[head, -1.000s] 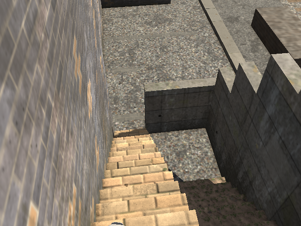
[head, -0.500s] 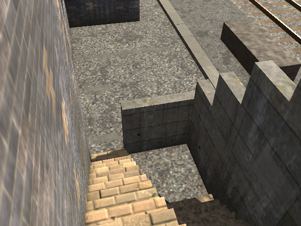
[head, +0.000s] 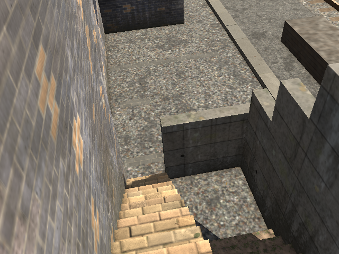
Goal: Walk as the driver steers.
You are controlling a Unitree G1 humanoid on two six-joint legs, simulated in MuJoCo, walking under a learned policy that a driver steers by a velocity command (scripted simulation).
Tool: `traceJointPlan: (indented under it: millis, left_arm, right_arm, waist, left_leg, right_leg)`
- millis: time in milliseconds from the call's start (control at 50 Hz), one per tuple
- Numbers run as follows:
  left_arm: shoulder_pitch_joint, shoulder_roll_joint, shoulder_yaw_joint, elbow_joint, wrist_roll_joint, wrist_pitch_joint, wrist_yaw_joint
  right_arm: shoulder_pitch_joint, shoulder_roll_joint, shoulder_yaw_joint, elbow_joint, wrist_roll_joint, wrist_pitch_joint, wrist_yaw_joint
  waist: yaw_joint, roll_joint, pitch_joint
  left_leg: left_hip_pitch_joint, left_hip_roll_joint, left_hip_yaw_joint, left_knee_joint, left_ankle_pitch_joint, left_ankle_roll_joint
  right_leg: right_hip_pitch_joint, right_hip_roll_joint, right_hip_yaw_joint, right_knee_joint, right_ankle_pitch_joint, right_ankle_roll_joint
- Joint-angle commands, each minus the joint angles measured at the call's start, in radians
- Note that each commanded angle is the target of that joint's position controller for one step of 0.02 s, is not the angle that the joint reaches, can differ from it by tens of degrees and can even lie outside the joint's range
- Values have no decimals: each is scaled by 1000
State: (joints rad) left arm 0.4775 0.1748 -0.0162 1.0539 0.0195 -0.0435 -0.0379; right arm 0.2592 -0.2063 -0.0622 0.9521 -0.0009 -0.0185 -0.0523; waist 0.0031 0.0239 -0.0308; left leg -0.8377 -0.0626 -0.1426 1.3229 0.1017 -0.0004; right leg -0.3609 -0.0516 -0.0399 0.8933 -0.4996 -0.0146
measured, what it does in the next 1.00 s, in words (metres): goes down: left foot 0.22 m lower, then right foot 0.21 m lower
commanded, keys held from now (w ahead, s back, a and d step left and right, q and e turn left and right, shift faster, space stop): w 1.00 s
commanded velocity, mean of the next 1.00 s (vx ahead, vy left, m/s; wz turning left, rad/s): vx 0.50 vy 0.00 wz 0.00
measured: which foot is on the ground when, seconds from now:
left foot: up 0.00-0.26, down 0.28-0.78, up 0.80-1.00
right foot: down 0.00-0.28, up 0.30-0.78, down 0.80-1.00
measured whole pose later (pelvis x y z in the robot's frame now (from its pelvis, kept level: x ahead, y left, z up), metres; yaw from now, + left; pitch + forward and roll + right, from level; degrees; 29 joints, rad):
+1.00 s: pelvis +0.42 +0.11 -0.42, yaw +1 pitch +3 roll -2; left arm 0.47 0.24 -0.01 1.11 0.08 -0.12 -0.02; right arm 0.38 -0.18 -0.01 0.88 -0.10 -0.05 0.12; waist 0.01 -0.01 -0.01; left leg -1.06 0.06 -0.11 1.57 0.06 0.10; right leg -0.38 0.06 -0.08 0.74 -0.41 -0.09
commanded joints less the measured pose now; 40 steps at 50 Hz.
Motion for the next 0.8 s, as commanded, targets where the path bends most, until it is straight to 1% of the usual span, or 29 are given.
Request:
traceJointPlan:
  millis: [20,60,80,100,180,200,220,240,260,280,300,320,340,360,380,400,420,440,460,500,560,640,660,680,700,740,760,780,800]
  left_arm:
    - [-34,136,28,-33,-24,-34,4]
    - [-94,165,35,-49,-28,-24,19]
    - [37,158,8,-14,94,-82,47]
    - [130,144,7,39,103,-109,54]
    - [48,202,-1,25,107,-120,58]
    - [27,166,36,-21,7,-46,55]
    - [15,282,7,-39,127,-60,33]
    - [-23,171,59,-13,51,6,74]
    - [1,204,67,25,47,35,80]
    - [51,131,76,41,22,52,67]
    - [240,127,38,-7,76,-12,-49]
    - [124,199,73,-86,21,-46,-72]
    - [5,61,37,-76,51,2,36]
    - [-71,69,-2,-236,-18,-45,-23]
    - [-107,98,4,-221,-38,-76,-12]
    - [-38,51,-17,-172,2,-60,0]
    - [0,42,-19,-152,25,-39,-7]
    - [41,110,0,-108,45,-55,-22]
    - [3,143,23,-96,52,-63,-37]
    - [-139,129,3,-135,42,-62,-40]
    - [-314,109,-14,-186,35,-57,-4]
    - [-307,159,7,-177,49,-50,-19]
    - [-331,40,-6,-162,-39,-11,-1]
    - [-404,133,-1,-182,9,-43,-22]
    - [-369,162,20,-169,23,-46,-31]
    - [-386,111,6,-167,38,-32,-22]
    - [-328,110,-1,-131,40,-27,-8]
    - [29,191,25,-10,16,-38,-10]
    - [292,239,66,59,-1,-55,-1]
  right_arm:
    - [9,-43,-21,-51,2,-2,2]
    - [-57,-39,-15,-81,-3,-7,22]
    - [30,-42,26,-52,-193,-23,173]
    - [46,-16,29,-50,-198,-32,211]
    - [-17,-41,61,-107,-143,-33,207]
    - [-176,-96,0,-98,87,-53,87]
    - [-30,-19,84,-135,-140,-50,157]
    - [169,-101,-2,4,68,-58,48]
    - [351,-154,-18,44,59,-38,17]
    - [426,-226,-26,50,35,-27,21]
    - [577,-325,-40,60,-169,-62,144]
    - [618,-337,-51,73,-166,-88,181]
    - [482,-227,-46,129,100,-39,96]
    - [444,-232,-16,51,-133,-77,184]
    - [338,-160,-10,37,-143,-92,201]
    - [257,56,51,22,-143,-108,179]
    - [281,84,58,33,-146,-123,151]
    - [163,111,71,-48,-108,-154,130]
    - [162,16,61,-69,-108,-166,122]
    - [294,-102,45,26,-109,-149,120]
    - [501,37,81,75,-89,-119,73]
    - [422,0,82,-5,-46,-98,105]
    - [314,-47,49,-30,143,-59,-1]
    - [502,-2,80,-12,-40,-79,51]
    - [481,-54,53,20,-76,-81,78]
    - [429,-14,45,-24,-38,-58,87]
    - [492,-23,41,19,-62,-46,108]
    - [359,-74,32,-16,-99,-57,153]
    - [293,-107,17,-52,-64,-59,180]
  waist:
    - [-33,-154,126]
    - [-36,-145,129]
    - [9,-132,348]
    - [31,-131,311]
    - [27,-117,143]
    - [120,-48,195]
    - [11,-143,100]
    - [-34,-41,136]
    - [-72,-71,-3]
    - [-104,42,-50]
    - [-74,467,-146]
    - [-96,424,-135]
    - [-43,82,1]
    - [-30,103,-41]
    - [21,34,69]
    - [64,-75,122]
    - [73,40,195]
    - [82,22,116]
    - [73,70,107]
    - [15,53,66]
    - [-79,-43,22]
    - [-30,1,113]
    - [-15,-81,153]
    - [-117,14,163]
    - [-78,69,194]
    - [-92,1,193]
    - [-99,-71,137]
    - [35,-20,44]
    - [184,-265,-29]
  left_leg:
    - [-50,35,-74,-269,220,14]
    - [188,69,-46,-482,350,17]
    - [3,76,45,-371,379,37]
    - [31,92,49,-425,357,48]
    - [479,84,129,-520,170,33]
    - [323,106,181,-886,237,11]
    - [734,89,126,-683,33,13]
    - [465,213,61,-1177,229,70]
    - [868,172,193,-1015,367,29]
    - [1030,301,1,-942,371,79]
    - [1433,181,87,-584,581,93]
    - [1381,303,-45,-635,730,164]
    - [1090,488,-212,-657,491,160]
    - [970,457,-276,-777,-41,264]
    - [755,460,-289,-833,-169,261]
    - [512,382,-167,-794,-197,233]
    - [360,312,-128,-798,-158,200]
    - [70,163,104,-768,-167,191]
    - [-143,148,131,-766,-263,198]
    - [225,249,-99,-710,-250,183]
    - [655,253,-174,-471,-154,152]
    - [84,151,-57,-441,-247,101]
    - [300,180,-30,-368,-156,84]
    - [216,141,-66,-355,-370,81]
    - [282,184,-157,-326,-260,106]
    - [480,182,-244,-249,-293,166]
    - [471,154,-227,-127,-243,193]
    - [330,101,-160,73,-2,156]
    - [118,11,-40,453,-148,92]
  right_leg:
    - [-9,-203,279,-239,306,-133]
    - [-139,-200,275,-249,110,-128]
    - [-289,-219,257,-134,-173,-212]
    - [-257,-225,259,-140,-243,-229]
    - [-380,-205,231,-9,-333,-189]
    - [-52,-122,173,-22,139,-126]
    - [-363,-214,263,185,-144,-115]
    - [92,-90,152,362,196,-81]
    - [-83,-42,131,654,310,-78]
    - [-282,89,133,1003,-167,-74]
    - [-794,100,111,1431,-269,-57]
    - [-991,95,16,1494,-251,-33]
    - [-945,104,153,1200,-208,-61]
    - [-1066,-48,109,1234,-14,-37]
    - [-1022,-98,134,1160,106,-39]
    - [-953,-184,231,767,490,-37]
    - [-870,-164,181,708,543,-50]
    - [-515,-113,97,406,772,-49]
    - [-248,-50,3,401,774,-4]
    - [-651,-81,150,464,684,33]
    - [-951,-99,183,-9,867,40]
    - [-300,23,13,15,852,21]
    - [-209,4,86,-230,978,21]
    - [-261,-6,23,-341,832,6]
    - [-264,7,34,-229,793,-13]
    - [-332,-24,89,-632,426,-3]
    - [-117,-6,51,-683,564,-1]
    - [287,-30,30,-581,856,-32]
    - [606,-19,-29,-725,774,-78]
Velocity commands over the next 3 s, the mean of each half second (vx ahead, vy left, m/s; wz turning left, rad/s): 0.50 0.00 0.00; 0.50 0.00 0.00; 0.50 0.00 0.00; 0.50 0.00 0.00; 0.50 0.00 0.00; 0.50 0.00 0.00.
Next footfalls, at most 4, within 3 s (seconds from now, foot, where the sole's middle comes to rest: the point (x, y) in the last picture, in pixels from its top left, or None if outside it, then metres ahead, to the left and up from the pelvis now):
0.28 left None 0.20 0.17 -0.95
0.80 right None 0.45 0.03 -1.16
1.26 left None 0.63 0.28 -1.38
1.76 right None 0.90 0.06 -1.59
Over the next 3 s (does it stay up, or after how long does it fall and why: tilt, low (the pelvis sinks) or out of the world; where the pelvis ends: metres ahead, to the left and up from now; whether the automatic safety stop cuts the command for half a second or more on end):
stays up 1.31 0.27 -1.27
